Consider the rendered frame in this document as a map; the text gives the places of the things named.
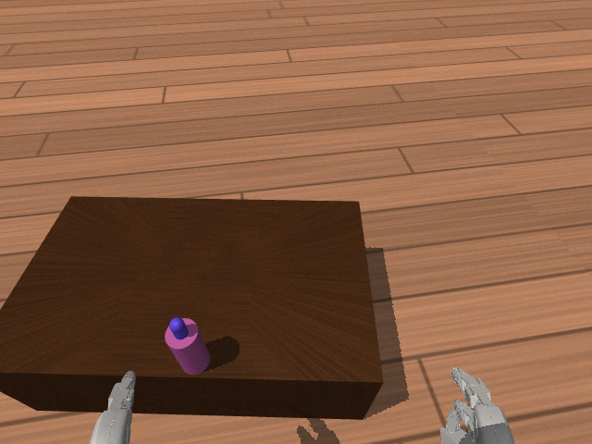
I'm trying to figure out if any right robot hand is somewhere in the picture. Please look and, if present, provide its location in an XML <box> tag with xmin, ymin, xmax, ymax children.
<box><xmin>440</xmin><ymin>367</ymin><xmax>514</xmax><ymax>444</ymax></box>

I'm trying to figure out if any bottle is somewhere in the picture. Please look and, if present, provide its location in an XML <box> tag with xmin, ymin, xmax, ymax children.
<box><xmin>165</xmin><ymin>317</ymin><xmax>210</xmax><ymax>375</ymax></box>

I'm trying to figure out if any left robot hand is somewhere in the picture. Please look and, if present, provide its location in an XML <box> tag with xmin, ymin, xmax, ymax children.
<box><xmin>90</xmin><ymin>371</ymin><xmax>136</xmax><ymax>444</ymax></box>

